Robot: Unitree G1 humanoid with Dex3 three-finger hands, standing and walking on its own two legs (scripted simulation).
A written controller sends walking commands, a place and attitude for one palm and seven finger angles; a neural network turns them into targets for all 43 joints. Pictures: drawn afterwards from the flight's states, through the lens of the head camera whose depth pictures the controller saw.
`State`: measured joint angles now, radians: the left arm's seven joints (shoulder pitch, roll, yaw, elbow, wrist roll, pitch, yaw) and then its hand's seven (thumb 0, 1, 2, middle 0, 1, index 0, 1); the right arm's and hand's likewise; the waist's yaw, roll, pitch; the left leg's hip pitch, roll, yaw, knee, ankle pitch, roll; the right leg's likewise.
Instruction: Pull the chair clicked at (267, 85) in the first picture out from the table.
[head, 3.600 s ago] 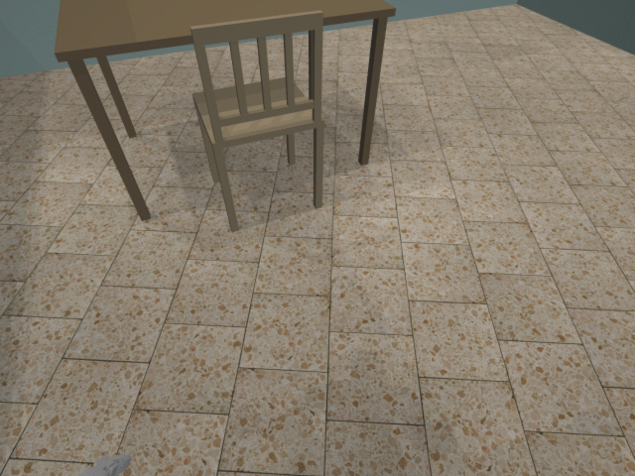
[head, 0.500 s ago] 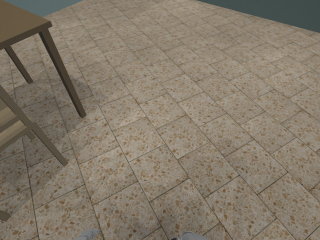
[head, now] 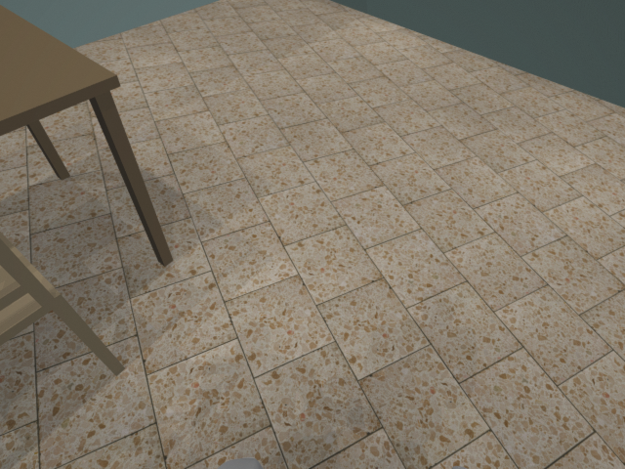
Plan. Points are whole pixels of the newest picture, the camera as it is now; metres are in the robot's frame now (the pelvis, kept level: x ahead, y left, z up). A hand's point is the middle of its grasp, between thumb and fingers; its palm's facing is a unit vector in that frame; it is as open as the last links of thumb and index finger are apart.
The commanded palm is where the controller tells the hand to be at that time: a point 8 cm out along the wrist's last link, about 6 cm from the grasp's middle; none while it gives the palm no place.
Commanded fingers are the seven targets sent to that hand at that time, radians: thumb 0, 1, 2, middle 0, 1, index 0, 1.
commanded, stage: turn to face it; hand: left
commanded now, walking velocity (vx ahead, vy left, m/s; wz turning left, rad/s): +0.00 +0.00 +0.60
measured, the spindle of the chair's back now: out of the picture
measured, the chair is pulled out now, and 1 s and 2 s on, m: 0.00 0.00 0.00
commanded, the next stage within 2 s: take the last steps up to it in 1.54 s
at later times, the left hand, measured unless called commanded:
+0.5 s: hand (184, 445) +0.16 +0.19 -0.13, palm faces +0.23 -0.93 -0.27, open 7.3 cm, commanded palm none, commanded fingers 0.00 0.90 0.90 -0.20 -0.30 -0.20 -0.30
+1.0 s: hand out of the picture -0.07 +0.18 -0.18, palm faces +0.59 -0.77 -0.25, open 7.4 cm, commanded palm none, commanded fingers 0.00 0.90 0.90 -0.20 -0.30 -0.20 -0.30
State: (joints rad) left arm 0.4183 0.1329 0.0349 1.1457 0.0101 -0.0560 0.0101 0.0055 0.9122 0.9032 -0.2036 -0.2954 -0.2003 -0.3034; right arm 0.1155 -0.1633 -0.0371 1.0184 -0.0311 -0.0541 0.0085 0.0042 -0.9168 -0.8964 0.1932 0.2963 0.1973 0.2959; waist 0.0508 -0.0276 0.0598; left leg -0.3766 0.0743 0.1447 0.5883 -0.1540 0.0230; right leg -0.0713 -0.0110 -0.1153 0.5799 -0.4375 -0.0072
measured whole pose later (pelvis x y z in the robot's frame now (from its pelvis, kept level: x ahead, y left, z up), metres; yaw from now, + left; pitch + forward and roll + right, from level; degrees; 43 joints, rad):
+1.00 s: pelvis +0.05 -0.01 +0.00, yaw +33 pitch +0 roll +0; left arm 0.26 0.28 0.08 0.95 0.02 0.06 0.01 0.01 0.91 0.90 -0.21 -0.30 -0.20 -0.30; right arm 0.09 -0.24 -0.06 0.89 -0.02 0.03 0.03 0.00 -0.91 -0.90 0.19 0.30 0.20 0.30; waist 0.05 -0.07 0.11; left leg -0.30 0.02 0.10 0.65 -0.35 0.03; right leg -0.36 -0.19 -0.21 0.91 -0.53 0.08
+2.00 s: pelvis +0.04 +0.00 +0.01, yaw +55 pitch -1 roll +0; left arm 0.41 0.23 0.05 1.10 0.02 0.03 0.00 0.01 0.91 0.90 -0.20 -0.30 -0.20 -0.30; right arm 0.20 -0.18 -0.03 0.99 -0.03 -0.02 0.01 0.00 -0.91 -0.90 0.20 0.30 0.20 0.30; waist 0.06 -0.05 0.02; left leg -0.16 0.01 0.09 0.52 -0.34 0.04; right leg -0.29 -0.10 -0.12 0.80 -0.47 0.01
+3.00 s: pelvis +0.22 +0.23 +0.01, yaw +52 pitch -1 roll +1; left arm 0.27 0.14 0.02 1.10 0.00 0.02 0.03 0.01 0.91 0.90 -0.20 -0.30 -0.20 -0.30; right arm 0.13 -0.12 -0.01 1.05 -0.01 -0.01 -0.04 0.00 -0.93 -0.90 0.20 0.30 0.20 0.30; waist 0.05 -0.05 0.08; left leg -0.25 0.02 0.10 0.48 -0.20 0.02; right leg -0.20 -0.02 -0.07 0.59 -0.39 0.00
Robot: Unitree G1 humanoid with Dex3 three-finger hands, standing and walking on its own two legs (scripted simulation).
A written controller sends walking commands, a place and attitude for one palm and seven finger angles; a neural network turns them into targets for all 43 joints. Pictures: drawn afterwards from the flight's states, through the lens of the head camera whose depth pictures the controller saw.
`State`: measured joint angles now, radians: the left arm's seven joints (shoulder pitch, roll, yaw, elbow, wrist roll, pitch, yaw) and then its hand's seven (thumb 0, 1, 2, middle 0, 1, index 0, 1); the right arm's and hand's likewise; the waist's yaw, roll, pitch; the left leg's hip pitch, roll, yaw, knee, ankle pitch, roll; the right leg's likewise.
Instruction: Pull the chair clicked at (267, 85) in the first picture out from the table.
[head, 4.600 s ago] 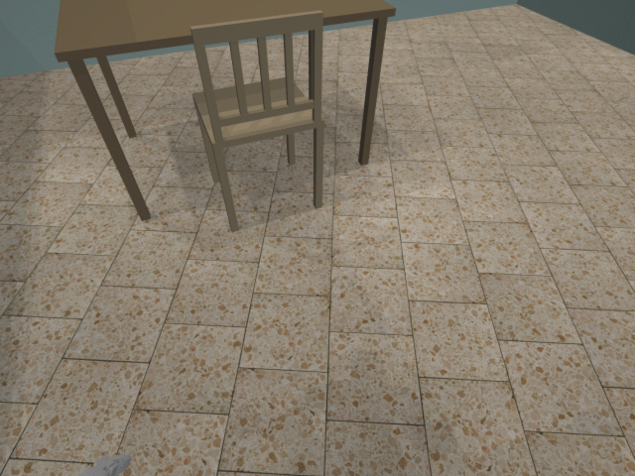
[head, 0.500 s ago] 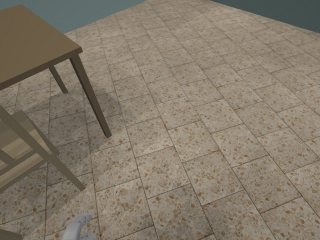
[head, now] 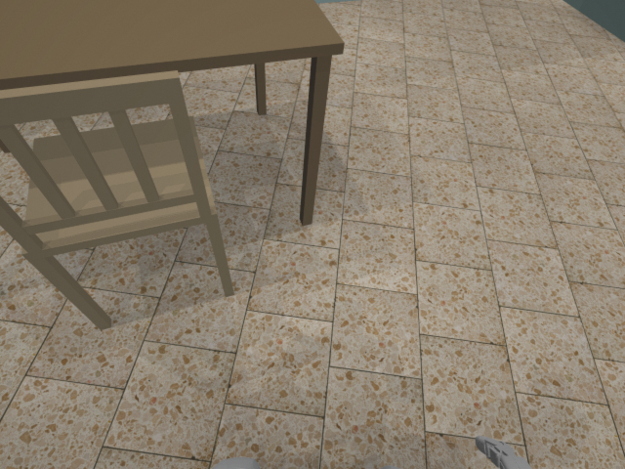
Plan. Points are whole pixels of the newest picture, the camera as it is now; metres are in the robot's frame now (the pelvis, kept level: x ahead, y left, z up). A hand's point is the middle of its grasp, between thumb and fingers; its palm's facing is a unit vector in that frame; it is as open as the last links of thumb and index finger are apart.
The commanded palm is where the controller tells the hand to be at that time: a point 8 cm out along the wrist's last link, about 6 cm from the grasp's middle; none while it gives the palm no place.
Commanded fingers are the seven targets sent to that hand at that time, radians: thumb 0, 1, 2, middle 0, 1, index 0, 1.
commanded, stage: turn to face it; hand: left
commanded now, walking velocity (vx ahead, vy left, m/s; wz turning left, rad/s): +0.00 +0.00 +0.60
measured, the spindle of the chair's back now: (89, 166) +0.59 +0.49 -0.09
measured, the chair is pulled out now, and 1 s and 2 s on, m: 0.00 0.00 0.00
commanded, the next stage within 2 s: take the last steps up to it in 0.54 s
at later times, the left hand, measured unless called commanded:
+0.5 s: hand out of the picture +0.08 +0.19 -0.12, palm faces +0.24 -0.92 -0.30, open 7.3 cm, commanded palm none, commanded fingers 0.00 0.90 0.90 -0.20 -0.30 -0.20 -0.30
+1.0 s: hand out of the picture -0.14 +0.17 -0.17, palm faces +0.45 -0.87 -0.20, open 7.4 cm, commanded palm none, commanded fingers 0.00 0.90 0.90 -0.20 -0.30 -0.20 -0.30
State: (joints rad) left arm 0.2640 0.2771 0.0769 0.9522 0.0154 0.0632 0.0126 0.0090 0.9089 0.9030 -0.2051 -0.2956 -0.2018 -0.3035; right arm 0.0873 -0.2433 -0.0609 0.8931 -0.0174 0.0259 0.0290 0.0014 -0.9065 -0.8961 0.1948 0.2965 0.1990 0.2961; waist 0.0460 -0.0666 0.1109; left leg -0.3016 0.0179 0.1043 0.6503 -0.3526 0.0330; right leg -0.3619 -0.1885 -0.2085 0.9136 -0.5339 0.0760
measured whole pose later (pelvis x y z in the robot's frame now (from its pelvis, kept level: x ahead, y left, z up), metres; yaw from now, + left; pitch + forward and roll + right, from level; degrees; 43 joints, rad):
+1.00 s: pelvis +0.00 +0.02 +0.01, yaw +22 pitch -1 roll +0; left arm 0.41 0.23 0.05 1.10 0.02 0.03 0.00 0.01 0.91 0.90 -0.20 -0.30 -0.20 -0.30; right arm 0.20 -0.18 -0.03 0.99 -0.03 -0.02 0.01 0.00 -0.91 -0.90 0.20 0.30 0.20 0.30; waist 0.06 -0.05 0.02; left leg -0.16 0.01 0.09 0.52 -0.34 0.04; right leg -0.29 -0.10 -0.12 0.80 -0.47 0.01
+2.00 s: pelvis +0.28 +0.10 +0.01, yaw +19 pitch -1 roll +1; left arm 0.27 0.14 0.02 1.10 0.00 0.02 0.03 0.01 0.91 0.90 -0.20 -0.30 -0.20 -0.30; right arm 0.13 -0.12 -0.01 1.05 -0.01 -0.01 -0.04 0.00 -0.93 -0.90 0.20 0.30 0.20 0.30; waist 0.05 -0.05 0.08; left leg -0.25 0.02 0.10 0.48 -0.20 0.02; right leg -0.20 -0.02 -0.07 0.59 -0.39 0.00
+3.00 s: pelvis +0.23 +0.08 +0.02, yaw +18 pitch -2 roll +0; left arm 0.27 0.15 0.01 1.16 0.01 0.01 0.03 0.01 0.91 0.90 -0.20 -0.30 -0.20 -0.30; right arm 0.29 -0.13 0.00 1.14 -0.01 -0.01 -0.03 0.01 -0.92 -0.90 0.20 0.30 0.20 0.30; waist 0.02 -0.02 0.03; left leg -0.08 -0.02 0.05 0.39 -0.29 0.03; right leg -0.19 -0.07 -0.04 0.42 -0.19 0.05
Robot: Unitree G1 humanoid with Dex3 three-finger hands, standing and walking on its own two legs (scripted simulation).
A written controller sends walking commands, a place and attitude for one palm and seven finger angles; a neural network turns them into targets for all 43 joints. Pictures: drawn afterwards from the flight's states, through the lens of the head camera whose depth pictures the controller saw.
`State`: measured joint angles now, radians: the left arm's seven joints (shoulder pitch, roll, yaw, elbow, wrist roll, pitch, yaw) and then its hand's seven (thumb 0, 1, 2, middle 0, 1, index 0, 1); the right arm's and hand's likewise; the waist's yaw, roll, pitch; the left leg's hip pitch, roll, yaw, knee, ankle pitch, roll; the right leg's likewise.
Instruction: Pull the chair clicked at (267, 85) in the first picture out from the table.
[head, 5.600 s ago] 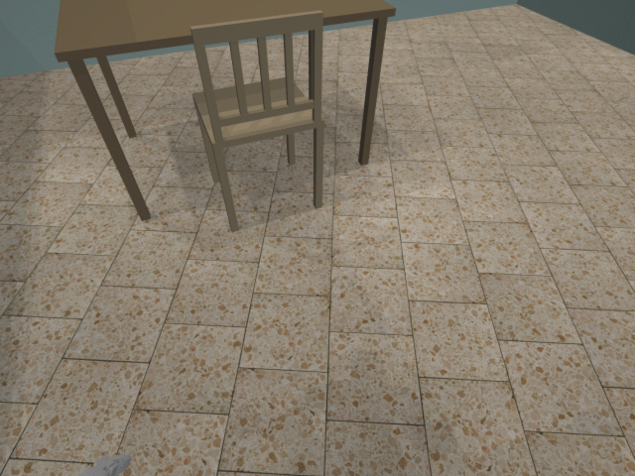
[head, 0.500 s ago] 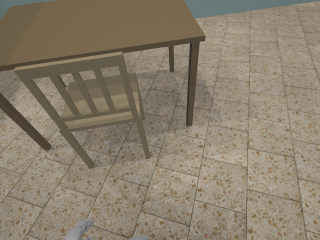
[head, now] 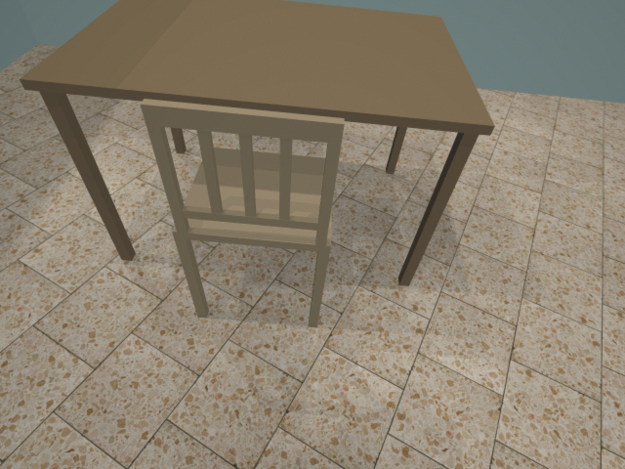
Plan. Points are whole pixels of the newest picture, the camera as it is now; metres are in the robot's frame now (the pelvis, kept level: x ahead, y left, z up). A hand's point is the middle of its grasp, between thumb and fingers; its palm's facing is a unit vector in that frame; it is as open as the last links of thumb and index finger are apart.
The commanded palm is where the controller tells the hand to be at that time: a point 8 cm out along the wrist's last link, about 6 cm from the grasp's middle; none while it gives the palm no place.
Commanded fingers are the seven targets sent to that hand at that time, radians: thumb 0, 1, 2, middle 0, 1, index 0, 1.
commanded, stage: take the last steps up to it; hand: left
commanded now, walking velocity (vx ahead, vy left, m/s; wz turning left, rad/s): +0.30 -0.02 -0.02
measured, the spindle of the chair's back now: (248, 177) +0.72 +0.23 -0.10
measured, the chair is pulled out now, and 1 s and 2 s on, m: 0.00 0.00 0.00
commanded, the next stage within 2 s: come to a stop and stand still in 0.62 s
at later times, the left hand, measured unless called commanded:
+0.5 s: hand (239, 378) +0.28 +0.15 -0.17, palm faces -0.02 -0.98 -0.20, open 7.3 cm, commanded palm none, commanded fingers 0.00 0.90 0.90 -0.20 -0.30 -0.20 -0.30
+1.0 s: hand (245, 377) +0.29 +0.14 -0.18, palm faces +0.05 -0.99 -0.15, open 7.3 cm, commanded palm none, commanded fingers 0.00 0.90 0.90 -0.20 -0.30 -0.20 -0.30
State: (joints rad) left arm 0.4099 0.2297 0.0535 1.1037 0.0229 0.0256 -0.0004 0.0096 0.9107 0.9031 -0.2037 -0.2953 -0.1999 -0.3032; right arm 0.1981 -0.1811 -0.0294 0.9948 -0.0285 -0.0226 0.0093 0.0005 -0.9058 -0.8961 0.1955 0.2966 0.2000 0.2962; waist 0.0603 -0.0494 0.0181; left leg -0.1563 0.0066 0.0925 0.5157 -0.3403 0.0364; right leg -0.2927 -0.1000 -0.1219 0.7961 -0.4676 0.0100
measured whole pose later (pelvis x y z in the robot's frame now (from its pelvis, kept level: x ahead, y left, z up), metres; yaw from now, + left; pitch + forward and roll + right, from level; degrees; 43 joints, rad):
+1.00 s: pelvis +0.29 -0.02 +0.00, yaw -3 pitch -1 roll +1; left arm 0.27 0.14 0.02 1.10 0.00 0.02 0.03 0.01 0.91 0.90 -0.20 -0.30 -0.20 -0.30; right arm 0.13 -0.12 -0.01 1.05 -0.01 -0.01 -0.04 0.00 -0.93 -0.90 0.20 0.30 0.20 0.30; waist 0.05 -0.05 0.08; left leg -0.25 0.02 0.10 0.48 -0.20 0.02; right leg -0.20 -0.02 -0.07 0.59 -0.39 0.00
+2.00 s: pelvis +0.23 -0.02 +0.01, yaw -4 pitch -2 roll +0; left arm 0.27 0.15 0.01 1.16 0.01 0.01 0.03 0.01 0.91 0.90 -0.20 -0.30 -0.20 -0.30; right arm 0.29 -0.13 0.00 1.14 -0.01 -0.01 -0.03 0.01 -0.92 -0.90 0.20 0.30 0.20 0.30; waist 0.02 -0.02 0.03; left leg -0.08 -0.02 0.05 0.39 -0.29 0.03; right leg -0.19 -0.07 -0.04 0.42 -0.19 0.05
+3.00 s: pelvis +0.23 -0.07 +0.00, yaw -4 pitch -1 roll +1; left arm 0.26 0.14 0.00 1.12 0.00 -0.02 0.02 0.01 0.93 0.90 -0.20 -0.30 -0.20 -0.30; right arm 0.32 -0.16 0.02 1.13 -0.02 -0.02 -0.03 0.00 -0.91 -0.90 0.20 0.30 0.20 0.30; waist 0.00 0.03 0.05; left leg -0.10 0.04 0.03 0.43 -0.30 -0.04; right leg -0.23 -0.02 -0.06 0.50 -0.24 -0.03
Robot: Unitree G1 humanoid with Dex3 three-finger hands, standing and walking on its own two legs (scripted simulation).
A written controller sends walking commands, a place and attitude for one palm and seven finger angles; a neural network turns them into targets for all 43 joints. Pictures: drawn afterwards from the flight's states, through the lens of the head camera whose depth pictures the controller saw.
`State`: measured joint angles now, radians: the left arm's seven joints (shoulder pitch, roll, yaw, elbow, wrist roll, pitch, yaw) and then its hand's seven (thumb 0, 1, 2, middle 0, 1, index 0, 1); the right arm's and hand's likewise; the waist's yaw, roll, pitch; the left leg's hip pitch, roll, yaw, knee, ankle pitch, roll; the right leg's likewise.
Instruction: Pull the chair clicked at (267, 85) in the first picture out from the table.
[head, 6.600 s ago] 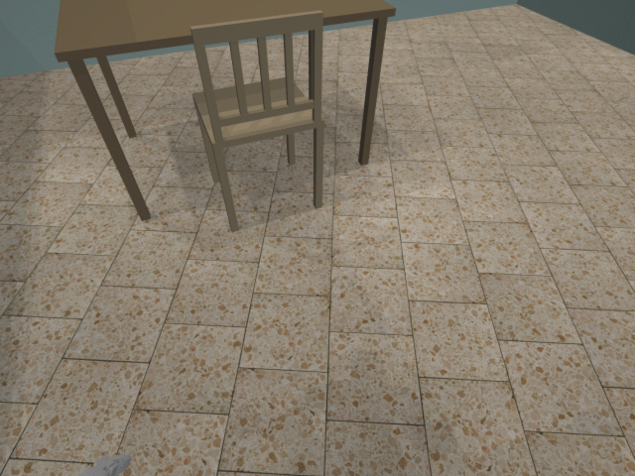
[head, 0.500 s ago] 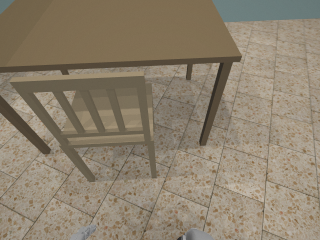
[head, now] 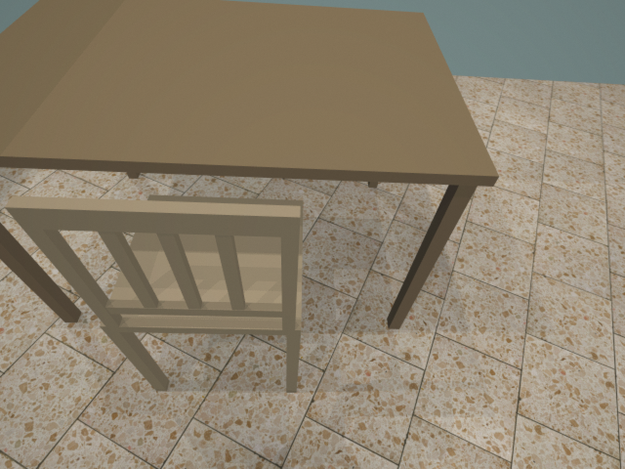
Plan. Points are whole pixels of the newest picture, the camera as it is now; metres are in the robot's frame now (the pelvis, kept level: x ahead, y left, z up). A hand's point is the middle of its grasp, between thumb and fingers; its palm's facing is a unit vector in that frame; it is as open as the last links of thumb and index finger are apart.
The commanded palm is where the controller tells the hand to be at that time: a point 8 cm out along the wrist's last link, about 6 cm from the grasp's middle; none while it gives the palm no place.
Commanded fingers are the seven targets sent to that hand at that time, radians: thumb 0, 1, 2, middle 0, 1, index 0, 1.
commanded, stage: come to a stop and stand still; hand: left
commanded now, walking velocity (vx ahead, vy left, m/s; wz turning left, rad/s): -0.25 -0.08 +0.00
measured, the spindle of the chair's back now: (182, 272) +0.42 +0.27 -0.10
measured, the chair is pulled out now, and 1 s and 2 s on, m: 0.00 0.00 0.00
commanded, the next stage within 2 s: look again from close up in 1.12 s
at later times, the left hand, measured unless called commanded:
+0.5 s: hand out of the picture -0.02 +0.13 -0.15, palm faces +0.07 -0.97 -0.24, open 7.3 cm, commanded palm none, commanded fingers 0.00 0.90 0.90 -0.20 -0.30 -0.20 -0.30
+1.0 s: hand out of the picture -0.07 +0.16 -0.18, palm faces +0.05 -0.98 -0.17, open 7.3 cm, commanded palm none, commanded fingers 0.00 0.90 0.90 -0.20 -0.30 -0.20 -0.30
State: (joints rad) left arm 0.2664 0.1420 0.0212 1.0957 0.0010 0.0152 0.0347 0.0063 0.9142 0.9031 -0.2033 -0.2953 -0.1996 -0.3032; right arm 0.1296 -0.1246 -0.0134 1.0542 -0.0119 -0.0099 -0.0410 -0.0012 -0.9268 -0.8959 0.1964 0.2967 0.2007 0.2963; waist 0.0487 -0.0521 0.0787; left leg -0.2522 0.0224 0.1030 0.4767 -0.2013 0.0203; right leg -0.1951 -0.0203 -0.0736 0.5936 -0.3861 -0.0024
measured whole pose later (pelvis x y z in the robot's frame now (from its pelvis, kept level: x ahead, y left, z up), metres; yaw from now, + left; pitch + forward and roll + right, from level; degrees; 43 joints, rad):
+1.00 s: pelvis -0.06 -0.01 +0.01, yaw +0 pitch -2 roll +0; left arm 0.27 0.15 0.01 1.16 0.01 0.01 0.03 0.01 0.91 0.90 -0.20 -0.30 -0.20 -0.30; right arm 0.29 -0.13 0.00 1.14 -0.01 -0.01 -0.03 0.01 -0.92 -0.90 0.20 0.30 0.20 0.30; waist 0.02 -0.02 0.03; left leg -0.08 -0.02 0.05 0.39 -0.29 0.03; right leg -0.19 -0.07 -0.04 0.42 -0.19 0.05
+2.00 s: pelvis -0.06 -0.06 +0.00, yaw -1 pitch -1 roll +1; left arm 0.26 0.14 0.00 1.12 0.00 -0.02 0.02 0.01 0.93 0.90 -0.20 -0.30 -0.20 -0.30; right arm 0.32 -0.16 0.02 1.13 -0.02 -0.02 -0.03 0.00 -0.91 -0.90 0.20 0.30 0.20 0.30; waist 0.00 0.03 0.05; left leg -0.10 0.04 0.03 0.43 -0.30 -0.04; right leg -0.23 -0.02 -0.06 0.50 -0.24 -0.03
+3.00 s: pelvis +0.02 -0.05 -0.01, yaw +6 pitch -1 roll +2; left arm 0.18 0.15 0.03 1.02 0.01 -0.05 0.03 0.01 0.93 0.90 -0.20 -0.30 -0.20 -0.30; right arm 0.36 -0.13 -0.02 1.12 0.00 0.01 -0.05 0.00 -0.90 -0.90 0.20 0.30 0.20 0.30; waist -0.01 0.03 0.10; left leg -0.28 -0.02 0.00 0.92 -0.58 -0.01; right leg -0.28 -0.05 -0.13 0.63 -0.33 -0.07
